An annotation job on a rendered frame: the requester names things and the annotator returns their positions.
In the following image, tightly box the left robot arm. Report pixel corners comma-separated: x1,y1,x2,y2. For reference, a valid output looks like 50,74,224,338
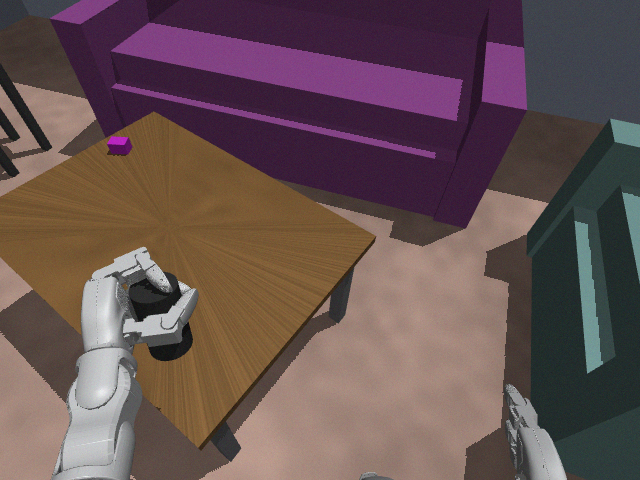
51,347,142,480

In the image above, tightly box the coffee table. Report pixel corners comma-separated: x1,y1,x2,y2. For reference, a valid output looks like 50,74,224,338
0,112,376,462

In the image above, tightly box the sofa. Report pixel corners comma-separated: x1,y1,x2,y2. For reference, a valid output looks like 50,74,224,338
49,0,527,229

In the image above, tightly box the armchair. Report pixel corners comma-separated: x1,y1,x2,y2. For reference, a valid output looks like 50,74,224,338
527,119,640,480

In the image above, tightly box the left robot hand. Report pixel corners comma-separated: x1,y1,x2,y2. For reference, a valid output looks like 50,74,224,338
81,247,199,354

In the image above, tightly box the right robot hand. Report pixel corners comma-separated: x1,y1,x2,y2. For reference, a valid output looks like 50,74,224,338
504,384,567,480

